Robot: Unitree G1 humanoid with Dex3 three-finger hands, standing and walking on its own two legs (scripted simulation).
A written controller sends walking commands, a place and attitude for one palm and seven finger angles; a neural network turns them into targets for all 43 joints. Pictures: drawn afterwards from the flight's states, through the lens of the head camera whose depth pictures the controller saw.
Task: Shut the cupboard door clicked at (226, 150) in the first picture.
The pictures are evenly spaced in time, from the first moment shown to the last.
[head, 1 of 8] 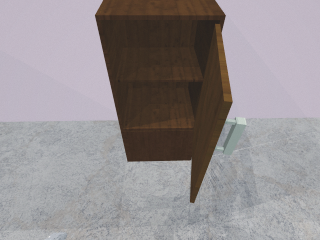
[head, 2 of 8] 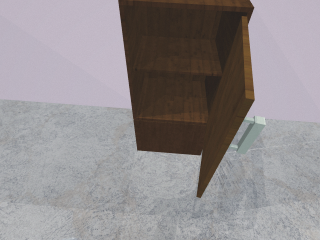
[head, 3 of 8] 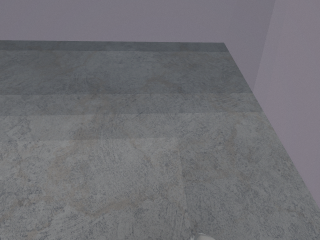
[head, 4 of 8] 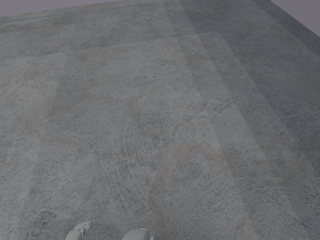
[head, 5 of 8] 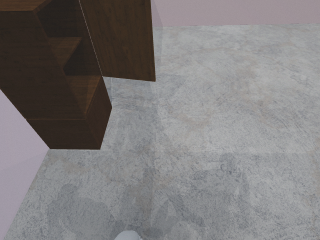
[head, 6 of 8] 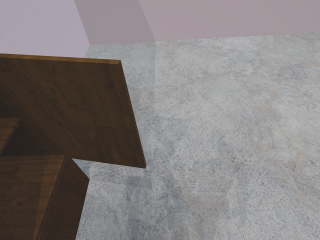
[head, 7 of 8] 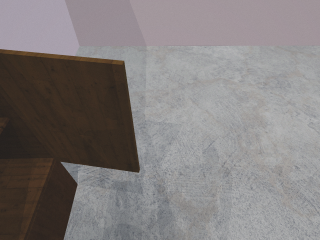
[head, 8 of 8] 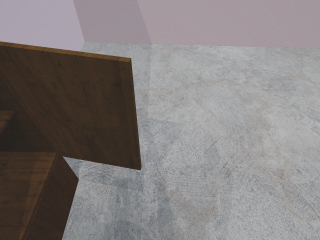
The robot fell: no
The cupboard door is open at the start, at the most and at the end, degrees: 80 80 80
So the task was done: no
